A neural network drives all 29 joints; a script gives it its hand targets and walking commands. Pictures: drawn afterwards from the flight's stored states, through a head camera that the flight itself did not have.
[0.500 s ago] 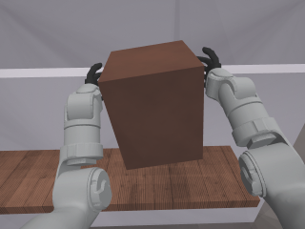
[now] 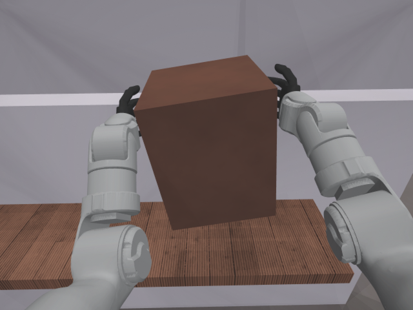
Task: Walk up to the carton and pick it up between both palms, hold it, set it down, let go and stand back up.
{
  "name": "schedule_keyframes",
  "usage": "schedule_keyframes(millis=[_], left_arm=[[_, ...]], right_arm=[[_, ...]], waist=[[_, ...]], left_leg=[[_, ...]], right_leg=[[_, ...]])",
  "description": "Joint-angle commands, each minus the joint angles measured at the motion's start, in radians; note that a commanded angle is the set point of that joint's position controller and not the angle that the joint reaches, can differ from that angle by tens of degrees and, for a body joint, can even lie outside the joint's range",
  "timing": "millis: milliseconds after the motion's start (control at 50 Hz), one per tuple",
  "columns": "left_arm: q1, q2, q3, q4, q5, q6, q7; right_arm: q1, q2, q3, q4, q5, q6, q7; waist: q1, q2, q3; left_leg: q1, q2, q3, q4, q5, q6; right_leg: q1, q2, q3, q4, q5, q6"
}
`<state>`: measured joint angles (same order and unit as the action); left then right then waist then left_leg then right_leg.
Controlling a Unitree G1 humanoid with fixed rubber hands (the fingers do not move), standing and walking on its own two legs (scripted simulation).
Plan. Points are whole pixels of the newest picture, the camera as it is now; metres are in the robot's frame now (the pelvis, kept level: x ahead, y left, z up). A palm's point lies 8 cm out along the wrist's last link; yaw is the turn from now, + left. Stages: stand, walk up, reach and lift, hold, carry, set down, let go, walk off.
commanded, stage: hold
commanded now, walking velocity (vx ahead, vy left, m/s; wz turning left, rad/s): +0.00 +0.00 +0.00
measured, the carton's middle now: (211, 139) +0.38 +0.00 +0.24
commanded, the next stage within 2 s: none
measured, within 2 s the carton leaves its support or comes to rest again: neither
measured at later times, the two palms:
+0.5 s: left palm (126, 123) +0.36 +0.15 +0.29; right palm (289, 101) +0.36 -0.14 +0.32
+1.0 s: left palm (126, 122) +0.36 +0.15 +0.29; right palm (289, 102) +0.36 -0.14 +0.32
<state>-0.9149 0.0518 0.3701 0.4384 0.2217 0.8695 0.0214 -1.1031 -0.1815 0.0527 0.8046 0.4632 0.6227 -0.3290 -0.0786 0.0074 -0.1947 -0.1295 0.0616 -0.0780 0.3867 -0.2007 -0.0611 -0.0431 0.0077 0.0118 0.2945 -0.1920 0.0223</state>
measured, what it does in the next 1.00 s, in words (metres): stands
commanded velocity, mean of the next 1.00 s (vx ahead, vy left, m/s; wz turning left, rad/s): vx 0.00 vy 0.00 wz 0.00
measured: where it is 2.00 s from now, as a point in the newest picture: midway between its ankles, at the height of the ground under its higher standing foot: outside the picture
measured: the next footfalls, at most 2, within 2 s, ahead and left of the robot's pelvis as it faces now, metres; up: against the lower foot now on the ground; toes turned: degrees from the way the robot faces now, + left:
none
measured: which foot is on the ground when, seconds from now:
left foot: down 0.00-1.00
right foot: down 0.00-1.00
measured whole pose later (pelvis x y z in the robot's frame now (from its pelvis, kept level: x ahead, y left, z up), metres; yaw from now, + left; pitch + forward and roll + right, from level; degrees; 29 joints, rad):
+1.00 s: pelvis +0.00 +0.00 +0.00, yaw +0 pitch -3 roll -2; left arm -0.95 0.06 0.37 0.50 0.20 0.85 0.04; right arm -1.12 -0.19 0.06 0.84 0.47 0.62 -0.33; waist -0.07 0.01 -0.21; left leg -0.15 0.06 -0.08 0.39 -0.20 -0.06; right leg -0.06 0.01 0.03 0.29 -0.18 0.02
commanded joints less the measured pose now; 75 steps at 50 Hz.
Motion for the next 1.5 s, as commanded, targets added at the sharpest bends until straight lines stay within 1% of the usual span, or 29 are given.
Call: schedule_keyframes(millis=[0, 40, 60, 160, 200, 260, 300, 360, 440, 480, 560, 620, 660, 800, 840, 920, 980, 1000, 1020, 1100, 1160, 1240, 1260, 1300, 1320, 1420, 1440, 1460, 1480], left_arm=[[-0.869, -0.559, -0.393, -0.138, -0.198, -0.09, -0.134], [-0.858, -0.568, -0.367, -0.155, -0.17, -0.092, -0.132], [-0.885, -0.553, -0.395, -0.216, -0.187, -0.092, -0.128], [-0.875, -0.556, -0.352, -0.153, -0.16, -0.087, -0.129], [-0.888, -0.542, -0.36, -0.16, -0.172, -0.093, -0.125], [-0.846, -0.546, -0.369, -0.095, -0.168, -0.082, -0.136], [-0.862, -0.547, -0.352, -0.092, -0.176, -0.091, -0.132], [-0.883, -0.577, -0.386, -0.179, -0.182, -0.099, -0.122], [-0.851, -0.528, -0.334, -0.066, -0.162, -0.086, -0.129], [-0.899, -0.552, -0.357, -0.109, -0.193, -0.097, -0.127], [-0.909, -0.576, -0.382, -0.152, -0.2, -0.106, -0.114], [-0.889, -0.56, -0.331, -0.05, -0.165, -0.099, -0.113], [-0.907, -0.572, -0.358, -0.108, -0.176, -0.108, -0.115], [-0.921, -0.562, -0.331, -0.028, -0.18, -0.112, -0.113], [-0.896, -0.58, -0.361, -0.06, -0.199, -0.113, -0.11], [-0.879, -0.554, -0.34, -0.076, -0.2, -0.112, -0.11], [-0.869, -0.563, -0.326, -0.078, -0.178, -0.104, -0.117], [-0.891, -0.553, -0.359, -0.115, -0.203, -0.108, -0.116], [-0.898, -0.547, -0.325, -0.095, -0.176, -0.102, -0.114], [-0.904, -0.586, -0.371, -0.092, -0.21, -0.113, -0.109], [-0.946, -0.558, -0.358, -0.097, -0.182, -0.117, -0.11], [-0.93, -0.568, -0.383, -0.111, -0.227, -0.121, -0.097], [-0.89, -0.554, -0.347, -0.062, -0.207, -0.115, -0.096], [-0.932, -0.56, -0.355, -0.064, -0.2, -0.11, -0.102], [-0.926, -0.553, -0.318, -0.037, -0.177, -0.109, -0.104], [-0.914, -0.544, -0.32, -0.035, -0.176, -0.105, -0.107], [-0.887, -0.533, -0.294, -0.022, -0.161, -0.102, -0.112], [-0.885, -0.589, -0.361, -0.088, -0.206, -0.117, -0.109], [-0.908, -0.554, -0.323, -0.029, -0.181, -0.109, -0.105]], right_arm=[[-0.776, 0.708, 0.181, -0.337, 0.158, 0.0, 0.128], [-0.758, 0.721, 0.19, -0.311, 0.167, 0.006, 0.13], [-0.715, 0.7, 0.193, -0.294, 0.169, 0.015, 0.128], [-0.733, 0.711, 0.17, -0.267, 0.158, 0.018, 0.139], [-0.758, 0.707, 0.193, -0.285, 0.16, 0.012, 0.142], [-0.724, 0.679, 0.156, -0.226, 0.15, 0.02, 0.135], [-0.797, 0.704, 0.188, -0.332, 0.161, 0.005, 0.137], [-0.708, 0.693, 0.157, -0.243, 0.154, 0.011, 0.139], [-0.76, 0.683, 0.155, -0.249, 0.16, 0.013, 0.138], [-0.751, 0.7, 0.152, -0.232, 0.159, 0.014, 0.135], [-0.75, 0.705, 0.174, -0.254, 0.166, 0.01, 0.144], [-0.782, 0.691, 0.148, -0.222, 0.156, 0.013, 0.15], [-0.749, 0.693, 0.138, -0.192, 0.143, 0.01, 0.155], [-0.794, 0.694, 0.119, -0.195, 0.139, 0.0, 0.154], [-0.753, 0.671, 0.115, -0.193, 0.135, 0.006, 0.151], [-0.782, 0.705, 0.177, -0.27, 0.172, 0.007, 0.142], [-0.764, 0.7, 0.165, -0.26, 0.174, 0.017, 0.141], [-0.736, 0.7, 0.159, -0.228, 0.178, 0.018, 0.138], [-0.772, 0.698, 0.167, -0.245, 0.174, 0.016, 0.142], [-0.771, 0.691, 0.147, -0.235, 0.162, 0.005, 0.147], [-0.787, 0.697, 0.152, -0.218, 0.167, 0.012, 0.15], [-0.778, 0.711, 0.157, -0.247, 0.17, 0.011, 0.152], [-0.809, 0.714, 0.182, -0.279, 0.183, 0.011, 0.147], [-0.757, 0.682, 0.136, -0.179, 0.157, 0.019, 0.149], [-0.794, 0.694, 0.147, -0.191, 0.166, 0.015, 0.153], [-0.781, 0.68, 0.139, -0.179, 0.171, 0.022, 0.147], [-0.796, 0.698, 0.141, -0.218, 0.165, 0.017, 0.15], [-0.786, 0.702, 0.163, -0.292, 0.171, 0.002, 0.149], [-0.787, 0.686, 0.138, -0.193, 0.159, 0.017, 0.15]], waist=[[-0.036, 0.015, -0.299], [-0.002, 0.027, -0.289], [-0.024, 0.048, -0.305], [0.003, 0.057, -0.239], [0.021, 0.011, -0.27], [-0.029, 0.042, -0.232], [0.007, 0.006, -0.26], [-0.02, 0.057, -0.293], [0.001, 0.009, -0.237], [-0.016, 0.048, -0.253], [-0.012, 0.068, -0.314], [0.02, 0.046, -0.208], [-0.009, 0.055, -0.265], [0.009, 0.04, -0.235], [-0.03, 0.039, -0.288], [0.013, 0.0, -0.314], [0.011, 0.038, -0.298], [-0.02, 0.04, -0.294], [0.023, 0.038, -0.259], [-0.024, 0.05, -0.285], [0.008, 0.066, -0.253], [-0.012, 0.004, -0.346], [0.016, -0.011, -0.32], [-0.019, 0.048, -0.247], [0.017, 0.038, -0.227], [0.01, 0.046, -0.216], [0.031, 0.032, -0.22], [0.009, 0.031, -0.327], [0.023, 0.024, -0.237]], left_leg=[[0.112, -0.12, 0.067, -0.012, 0.28, -0.017], [0.128, -0.115, 0.058, -0.018, 0.303, -0.019], [0.134, -0.121, 0.067, -0.008, 0.321, -0.027], [0.088, -0.114, 0.063, -0.028, 0.256, -0.016], [0.097, -0.113, 0.056, -0.026, 0.258, -0.007], [0.098, -0.11, 0.058, -0.025, 0.25, -0.022], [0.096, -0.115, 0.07, -0.023, 0.251, -0.011], [0.117, -0.11, 0.053, -0.017, 0.275, -0.023], [0.088, -0.111, 0.067, -0.026, 0.229, -0.013], [0.097, -0.113, 0.059, -0.021, 0.256, -0.022], [0.119, -0.114, 0.053, -0.017, 0.268, -0.021], [0.056, -0.108, 0.059, -0.041, 0.18, -0.01], [0.085, -0.105, 0.058, -0.023, 0.23, -0.023], [0.059, -0.102, 0.06, -0.031, 0.19, -0.014], [0.095, -0.102, 0.053, -0.016, 0.238, -0.024], [0.107, -0.112, 0.053, -0.005, 0.305, -0.012], [0.105, -0.108, 0.054, -0.011, 0.281, -0.015], [0.11, -0.111, 0.056, -0.006, 0.284, -0.024], [0.09, -0.111, 0.058, -0.025, 0.254, -0.02], [0.09, -0.105, 0.051, -0.015, 0.244, -0.02], [0.077, -0.106, 0.052, -0.018, 0.22, -0.015], [0.107, -0.109, 0.045, -0.012, 0.255, -0.016], [0.096, -0.115, 0.047, -0.013, 0.233, -0.004], [0.076, -0.112, 0.058, -0.025, 0.197, -0.013], [0.064, -0.11, 0.054, -0.031, 0.174, -0.008], [0.07, -0.107, 0.054, -0.021, 0.208, -0.018], [0.055, -0.106, 0.063, -0.032, 0.19, -0.009], [0.097, -0.106, 0.06, -0.017, 0.252, -0.016], [0.068, -0.104, 0.051, -0.026, 0.205, -0.011]], right_leg=[[0.04, 0.088, -0.021, -0.025, 0.264, 0.053], [0.028, 0.095, -0.022, -0.025, 0.265, 0.049], [0.037, 0.092, -0.021, -0.023, 0.297, 0.053], [0.017, 0.088, -0.022, -0.031, 0.226, 0.043], [0.027, 0.09, -0.021, -0.029, 0.23, 0.048], [0.009, 0.09, -0.022, -0.038, 0.224, 0.043], [0.012, 0.083, -0.016, -0.035, 0.217, 0.051], [0.01, 0.09, -0.014, -0.031, 0.249, 0.043], [-0.016, 0.081, -0.015, -0.038, 0.2, 0.048], [-0.014, 0.077, -0.016, -0.04, 0.218, 0.041], [0.012, 0.081, -0.012, -0.034, 0.236, 0.038], [-0.026, 0.08, -0.014, -0.047, 0.144, 0.046], [-0.011, 0.084, -0.017, -0.035, 0.187, 0.038], [-0.037, 0.083, -0.008, -0.041, 0.139, 0.04], [-0.005, 0.084, -0.009, -0.038, 0.201, 0.03], [0.004, 0.084, -0.007, -0.032, 0.269, 0.042], [0.027, 0.086, -0.002, -0.028, 0.256, 0.043], [0.008, 0.08, -0.009, -0.035, 0.269, 0.045], [-0.012, 0.091, -0.013, -0.034, 0.203, 0.05], [-0.011, 0.082, -0.009, -0.041, 0.219, 0.036], [-0.03, 0.085, -0.008, -0.035, 0.178, 0.04], [-0.008, 0.091, -0.015, -0.032, 0.214, 0.044], [-0.008, 0.087, -0.007, -0.04, 0.209, 0.053], [-0.025, 0.074, -0.009, -0.044, 0.181, 0.043], [-0.041, 0.078, -0.006, -0.047, 0.144, 0.041], [-0.04, 0.083, -0.011, -0.048, 0.167, 0.042], [-0.019, 0.082, -0.008, -0.046, 0.152, 0.046], [0.006, 0.086, -0.004, -0.042, 0.211, 0.044], [-0.037, 0.086, -0.007, -0.049, 0.156, 0.042]])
